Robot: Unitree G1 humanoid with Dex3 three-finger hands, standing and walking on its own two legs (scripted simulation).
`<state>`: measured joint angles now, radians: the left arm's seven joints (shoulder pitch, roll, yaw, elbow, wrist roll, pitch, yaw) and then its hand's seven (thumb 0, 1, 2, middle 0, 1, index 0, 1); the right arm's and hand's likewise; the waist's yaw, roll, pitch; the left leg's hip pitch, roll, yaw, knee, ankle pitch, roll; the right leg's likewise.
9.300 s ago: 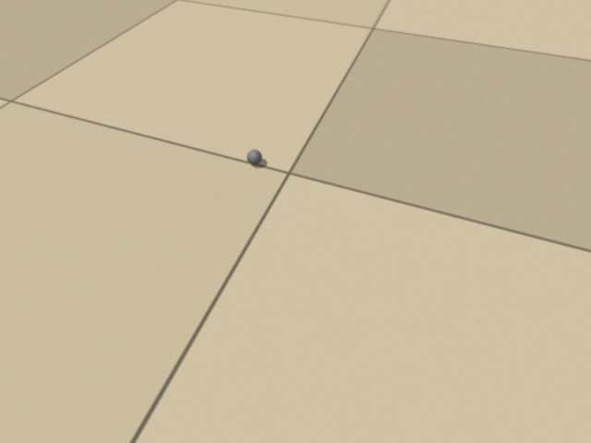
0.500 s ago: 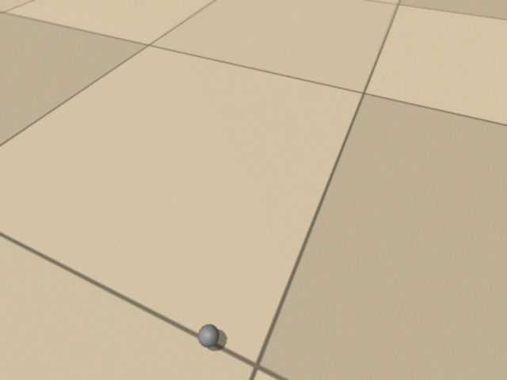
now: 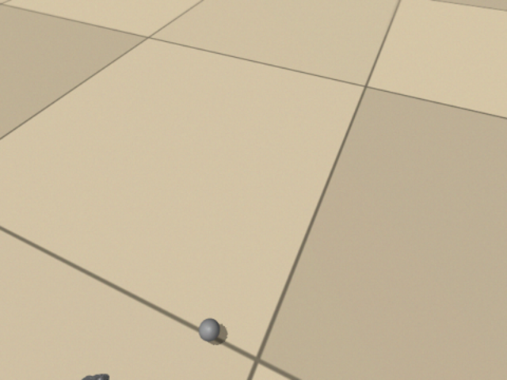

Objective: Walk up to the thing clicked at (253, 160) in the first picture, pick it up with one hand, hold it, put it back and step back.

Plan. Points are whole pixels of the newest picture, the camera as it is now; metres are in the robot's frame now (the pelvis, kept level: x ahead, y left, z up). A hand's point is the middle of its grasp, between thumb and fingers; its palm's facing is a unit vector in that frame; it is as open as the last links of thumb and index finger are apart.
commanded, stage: rise first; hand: left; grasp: from above
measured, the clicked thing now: (209, 329) +0.38 +0.19 -0.74
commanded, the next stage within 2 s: none
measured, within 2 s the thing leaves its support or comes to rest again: neither
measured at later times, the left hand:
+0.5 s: hand out of the picture +0.12 +0.26 -0.23, palm faces -0.18 -0.88 -0.44, open 13.7 cm
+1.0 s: hand (157, 374) +0.19 +0.26 -0.41, palm faces -0.45 -0.51 -0.74, open 13.9 cm
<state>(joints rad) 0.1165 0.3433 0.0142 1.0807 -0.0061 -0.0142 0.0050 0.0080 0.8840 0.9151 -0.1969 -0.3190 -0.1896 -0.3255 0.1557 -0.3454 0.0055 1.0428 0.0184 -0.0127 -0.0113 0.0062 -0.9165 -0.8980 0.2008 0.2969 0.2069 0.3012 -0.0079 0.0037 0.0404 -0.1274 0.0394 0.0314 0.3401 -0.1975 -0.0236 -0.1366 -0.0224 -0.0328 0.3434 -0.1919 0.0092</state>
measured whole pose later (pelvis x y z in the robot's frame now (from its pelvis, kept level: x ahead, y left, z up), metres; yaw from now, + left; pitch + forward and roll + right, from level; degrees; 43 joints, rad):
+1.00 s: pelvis -0.06 +0.01 -0.25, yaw +0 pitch +32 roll -2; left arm -0.11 0.37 0.03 0.68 0.70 -0.05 0.20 0.00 -0.49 0.97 -0.10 -1.03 -0.09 -1.03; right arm 0.06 -0.28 -0.06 0.62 0.00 -0.16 0.02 0.01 -0.88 -0.89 0.20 0.30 0.21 0.30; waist -0.03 0.00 -0.20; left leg -1.64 0.03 -0.03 1.77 -0.69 -0.01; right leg -1.63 -0.05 -0.02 1.74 -0.68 0.02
